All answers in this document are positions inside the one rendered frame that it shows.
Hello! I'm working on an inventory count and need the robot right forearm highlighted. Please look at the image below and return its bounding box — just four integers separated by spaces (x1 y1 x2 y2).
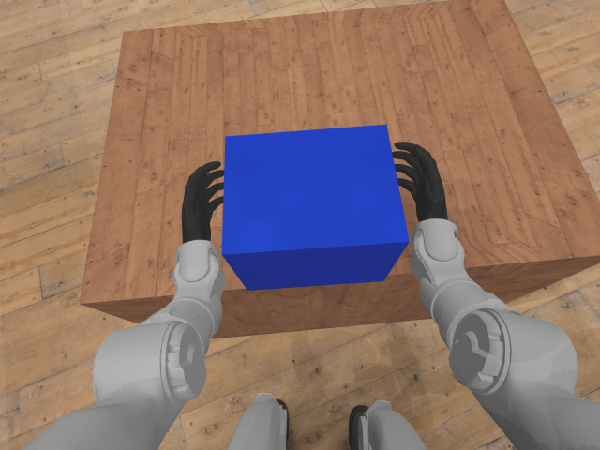
410 218 578 380

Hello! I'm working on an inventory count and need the right robot thigh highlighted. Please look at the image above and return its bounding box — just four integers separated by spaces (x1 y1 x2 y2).
358 410 427 450

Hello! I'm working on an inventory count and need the robot right hand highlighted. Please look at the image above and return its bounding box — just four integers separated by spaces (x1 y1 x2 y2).
392 142 448 222

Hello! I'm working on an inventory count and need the robot left shin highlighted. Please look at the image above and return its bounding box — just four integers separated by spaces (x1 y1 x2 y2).
253 393 279 406

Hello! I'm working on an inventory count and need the robot left upper arm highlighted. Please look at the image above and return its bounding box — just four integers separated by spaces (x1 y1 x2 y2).
23 321 207 450

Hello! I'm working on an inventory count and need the robot right upper arm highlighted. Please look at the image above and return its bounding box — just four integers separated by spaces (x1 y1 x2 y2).
448 308 600 450

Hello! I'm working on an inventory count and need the robot left hand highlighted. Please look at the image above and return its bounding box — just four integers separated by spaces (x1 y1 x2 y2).
182 161 224 244

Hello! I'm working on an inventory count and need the robot left forearm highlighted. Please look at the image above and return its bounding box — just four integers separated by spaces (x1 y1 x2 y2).
93 240 226 398

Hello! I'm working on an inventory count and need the carton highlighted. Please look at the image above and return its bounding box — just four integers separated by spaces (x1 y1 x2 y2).
222 125 410 291

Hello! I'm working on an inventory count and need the pedestal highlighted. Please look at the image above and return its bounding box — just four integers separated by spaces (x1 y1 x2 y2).
80 0 600 339

